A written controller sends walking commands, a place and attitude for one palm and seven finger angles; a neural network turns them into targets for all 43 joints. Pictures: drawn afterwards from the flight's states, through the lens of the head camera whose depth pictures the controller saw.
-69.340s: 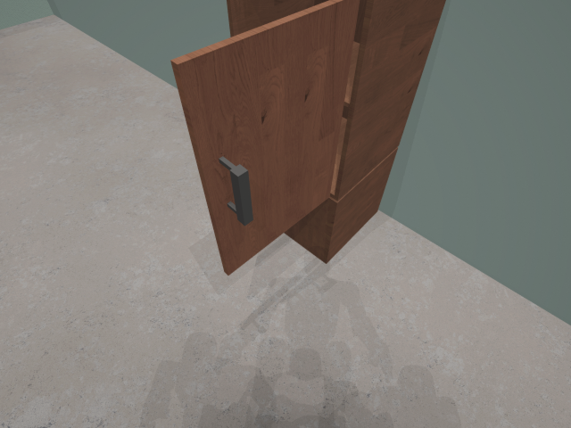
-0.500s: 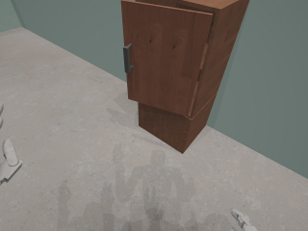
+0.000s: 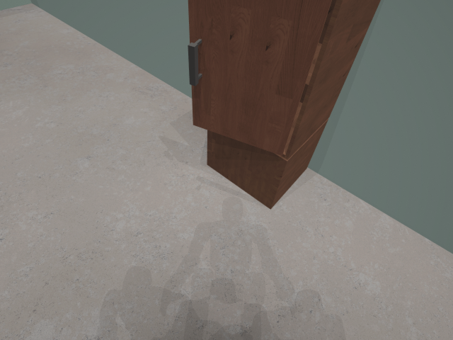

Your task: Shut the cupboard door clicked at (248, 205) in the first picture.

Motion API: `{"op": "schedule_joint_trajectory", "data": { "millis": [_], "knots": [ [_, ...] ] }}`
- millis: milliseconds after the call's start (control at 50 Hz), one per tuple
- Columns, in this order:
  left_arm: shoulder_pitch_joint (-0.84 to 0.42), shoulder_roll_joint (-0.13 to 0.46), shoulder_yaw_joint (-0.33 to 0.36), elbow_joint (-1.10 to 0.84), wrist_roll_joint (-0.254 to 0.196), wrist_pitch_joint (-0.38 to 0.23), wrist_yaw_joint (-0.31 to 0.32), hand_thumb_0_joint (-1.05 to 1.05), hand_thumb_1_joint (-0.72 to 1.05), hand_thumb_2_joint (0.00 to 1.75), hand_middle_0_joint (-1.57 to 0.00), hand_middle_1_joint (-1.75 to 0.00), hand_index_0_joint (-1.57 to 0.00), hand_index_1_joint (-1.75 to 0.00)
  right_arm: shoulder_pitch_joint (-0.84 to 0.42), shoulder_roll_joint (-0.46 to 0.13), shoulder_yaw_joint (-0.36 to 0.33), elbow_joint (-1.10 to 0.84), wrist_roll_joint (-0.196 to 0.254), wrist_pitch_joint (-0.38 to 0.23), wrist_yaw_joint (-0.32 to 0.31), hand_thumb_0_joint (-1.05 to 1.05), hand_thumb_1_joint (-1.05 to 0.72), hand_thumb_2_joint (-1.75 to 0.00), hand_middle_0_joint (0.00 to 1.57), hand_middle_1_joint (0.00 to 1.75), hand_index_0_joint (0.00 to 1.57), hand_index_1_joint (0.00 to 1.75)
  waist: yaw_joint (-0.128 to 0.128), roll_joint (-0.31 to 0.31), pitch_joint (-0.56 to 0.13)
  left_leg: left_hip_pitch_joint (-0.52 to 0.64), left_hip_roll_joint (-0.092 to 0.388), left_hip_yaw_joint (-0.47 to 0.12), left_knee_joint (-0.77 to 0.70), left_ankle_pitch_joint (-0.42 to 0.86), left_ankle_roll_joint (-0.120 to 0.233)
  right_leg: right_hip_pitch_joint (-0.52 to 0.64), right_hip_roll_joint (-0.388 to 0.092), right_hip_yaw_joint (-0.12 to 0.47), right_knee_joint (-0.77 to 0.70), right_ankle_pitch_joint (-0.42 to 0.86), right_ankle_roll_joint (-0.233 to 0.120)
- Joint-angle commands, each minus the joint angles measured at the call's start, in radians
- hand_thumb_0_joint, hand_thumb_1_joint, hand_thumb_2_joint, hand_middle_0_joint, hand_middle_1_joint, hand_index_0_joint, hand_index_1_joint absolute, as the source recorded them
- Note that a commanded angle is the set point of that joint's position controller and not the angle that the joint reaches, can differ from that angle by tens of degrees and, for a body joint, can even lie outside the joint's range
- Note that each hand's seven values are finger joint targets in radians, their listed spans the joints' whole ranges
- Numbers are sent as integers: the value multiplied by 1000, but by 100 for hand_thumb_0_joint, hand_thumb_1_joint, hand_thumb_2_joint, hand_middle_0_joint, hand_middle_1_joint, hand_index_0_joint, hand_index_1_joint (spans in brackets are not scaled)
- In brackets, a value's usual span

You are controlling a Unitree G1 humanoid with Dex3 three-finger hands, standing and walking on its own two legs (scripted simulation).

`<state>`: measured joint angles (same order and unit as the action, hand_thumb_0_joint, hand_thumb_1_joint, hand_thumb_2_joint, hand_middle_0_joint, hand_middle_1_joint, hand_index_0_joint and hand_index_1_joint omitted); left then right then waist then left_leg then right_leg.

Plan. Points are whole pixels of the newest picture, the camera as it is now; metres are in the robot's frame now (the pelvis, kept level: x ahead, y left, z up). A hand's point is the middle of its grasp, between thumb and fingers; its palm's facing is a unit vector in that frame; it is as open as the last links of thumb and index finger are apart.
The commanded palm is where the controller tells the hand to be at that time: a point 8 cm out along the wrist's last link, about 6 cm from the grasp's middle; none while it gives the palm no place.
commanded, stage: let the arm hang, fingers relaxed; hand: left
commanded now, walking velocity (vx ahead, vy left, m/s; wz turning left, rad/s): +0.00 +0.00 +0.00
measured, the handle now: (196, 62) +0.97 +0.16 -0.02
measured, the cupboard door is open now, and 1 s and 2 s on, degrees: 17 17 17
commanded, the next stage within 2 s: look to check the result in 0.66 s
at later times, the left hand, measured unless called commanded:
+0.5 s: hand out of the picture +0.06 +0.22 -0.16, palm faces -0.02 -0.96 -0.27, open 7.4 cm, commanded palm none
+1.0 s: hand out of the picture +0.08 +0.23 -0.16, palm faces -0.03 -0.95 -0.30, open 7.4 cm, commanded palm none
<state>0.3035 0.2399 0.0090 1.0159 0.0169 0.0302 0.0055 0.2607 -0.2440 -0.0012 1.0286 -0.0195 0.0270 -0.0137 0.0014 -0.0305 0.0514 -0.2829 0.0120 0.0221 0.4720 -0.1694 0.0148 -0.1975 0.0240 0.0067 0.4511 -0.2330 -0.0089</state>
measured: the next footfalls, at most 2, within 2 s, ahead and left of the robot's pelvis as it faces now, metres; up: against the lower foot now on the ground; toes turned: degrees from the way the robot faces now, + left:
none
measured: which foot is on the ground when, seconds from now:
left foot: down 0.00-1.00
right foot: down 0.00-1.00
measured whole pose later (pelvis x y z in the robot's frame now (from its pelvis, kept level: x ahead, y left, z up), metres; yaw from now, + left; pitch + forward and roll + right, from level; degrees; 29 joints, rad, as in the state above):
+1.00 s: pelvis +0.03 +0.00 +0.01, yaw -1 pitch -1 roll +0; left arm 0.18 0.30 0.01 1.13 0.01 0.00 0.01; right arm 0.15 -0.30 -0.01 1.11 -0.01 0.00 -0.02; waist -0.01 0.00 0.05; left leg -0.16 0.00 0.04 0.34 -0.16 0.02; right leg -0.08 0.01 0.03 0.33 -0.22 0.00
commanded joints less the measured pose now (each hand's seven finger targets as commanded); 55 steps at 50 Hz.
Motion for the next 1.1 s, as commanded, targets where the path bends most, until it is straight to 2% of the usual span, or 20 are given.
{"op": "schedule_joint_trajectory", "data": {
  "millis": [0, 60, 140, 220, 320, 400, 520, 600, 700, 740, 820, 920, 1080],
  "knots": [
    [-20, 145, 32, -1, -1, -44, 8, 0, 90, 90, -20, -30, -20, -30, -21, -152, -45, -30, 4, -33, -13, 0, -90, -90, 20, 30, 20, 30, -12, 83, -43, 79, 89, -114, -131, -119, 18, -49, -99, 116, -146, -48, -54],
    [-17, 150, 29, 36, -2, -46, 10, 0, 90, 90, -20, -30, -20, -30, -5, -157, -45, -4, 8, -34, -15, 0, -90, -90, 20, 30, 20, 30, -15, 35, -34, 96, 97, -111, -135, -92, 21, -49, -103, 117, -157, -42, -55],
    [-9, 156, 29, 62, -1, -42, 13, 0, 90, 90, -20, -30, -20, -30, -2, -168, -48, 18, 8, -32, -15, 0, -90, -90, 20, 30, 20, 30, -8, 33, 9, 79, 103, -118, -166, -148, 25, -63, -97, 111, -159, -76, -51],
    [-22, 161, 29, 72, 0, -41, 13, 0, 90, 90, -20, -30, -20, -30, -5, -172, -49, 29, 5, -33, -14, 0, -90, -90, 20, 30, 20, 30, -9, 0, 21, 73, 101, -123, -184, -166, 25, -68, -98, 111, -159, -94, -47],
    [-39, 168, 32, 69, 1, -42, 14, 0, 90, 90, -20, -30, -20, -30, -28, -176, -49, 35, 4, -40, -12, 0, -90, -90, 20, 30, 20, 30, -4, 31, 20, 75, 104, -127, -201, -147, 26, -50, -100, 104, -148, -45, -42],
    [-63, 178, 34, 64, 1, -47, 14, 0, 90, 90, -20, -30, -20, -30, -43, -174, -48, 38, 4, -42, -10, 0, -90, -90, 20, 30, 20, 30, -6, 9, 10, 92, 97, -118, -191, -93, 21, -40, -106, 108, -157, -23, -41],
    [-95, 190, 36, 56, 0, -49, 12, 0, 90, 90, -20, -30, -20, -30, -74, -186, -46, 36, 3, -44, -9, 0, -90, -90, 20, 30, 20, 30, -7, 48, 7, 107, 96, -111, -193, -57, 15, -26, -109, 109, -165, 1, -39],
    [-109, 200, 38, 52, -1, -53, 11, 0, 90, 90, -20, -30, -20, -30, -86, -196, -46, 32, 4, -48, -9, 0, -90, -90, 20, 30, 20, 30, -7, 41, -32, 133, 99, -108, -182, 12, 14, 4, -114, 109, -166, 50, -38],
    [-123, 210, 37, 53, -3, -55, 11, 0, 90, 90, -20, -30, -20, -30, -103, -210, -44, 34, 5, -49, -11, 0, -90, -90, 20, 30, 20, 30, -10, 51, -50, 159, 104, -102, -173, 77, 12, 25, -118, 109, -171, 99, -37],
    [-121, 216, 38, 52, -3, -57, 11, 0, 90, 90, -20, -30, -20, -30, -110, -218, -44, 31, 8, -49, -11, 0, -90, -90, 20, 30, 20, 30, -7, 37, -61, 175, 106, -100, -165, 110, 14, 33, -119, 107, -172, 129, -37],
    [-131, 216, 34, 60, -4, -54, 11, 0, 90, 90, -20, -30, -20, -30, -120, -221, -42, 36, 6, -47, -11, 0, -90, -90, 20, 30, 20, 30, -9, 42, -48, 177, 107, -102, -178, 93, 11, 35, -121, 104, -181, 109, -34],
    [-136, 225, 34, 64, -5, -55, 12, 0, 90, 90, -20, -30, -20, -30, -124, -229, -40, 38, 8, -48, -12, 0, -90, -90, 20, 30, 20, 30, -10, 34, -69, 198, 110, -101, -175, 141, 11, 57, -123, 99, -178, 150, -32],
    [-135, 227, 32, 67, -6, -57, 15, 0, 90, 90, -20, -30, -20, -30, -134, -227, -39, 39, 8, -45, -12, 0, -90, -90, 20, 30, 20, 30, -12, 26, -64, 215, 108, -96, -170, 172, 10, 65, -128, 98, -184, 197, -31]
  ]
}}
